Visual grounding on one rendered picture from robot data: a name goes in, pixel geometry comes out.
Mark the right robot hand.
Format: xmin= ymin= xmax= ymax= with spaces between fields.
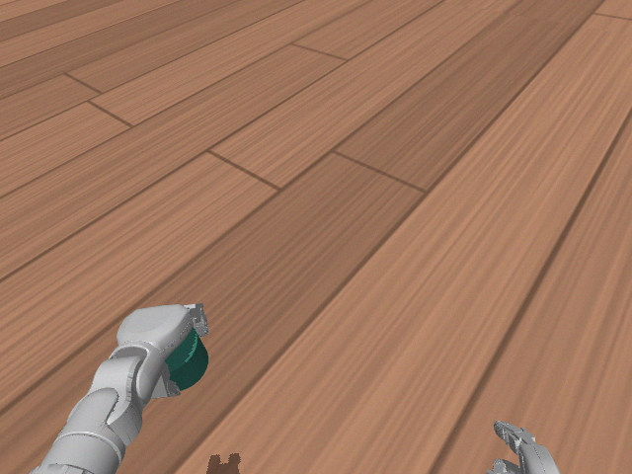
xmin=487 ymin=421 xmax=561 ymax=474

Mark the left robot arm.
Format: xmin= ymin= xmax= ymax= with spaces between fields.
xmin=29 ymin=341 xmax=164 ymax=474

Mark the tin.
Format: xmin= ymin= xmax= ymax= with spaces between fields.
xmin=165 ymin=327 xmax=208 ymax=391

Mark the left robot hand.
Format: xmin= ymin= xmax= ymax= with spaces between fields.
xmin=117 ymin=303 xmax=208 ymax=399

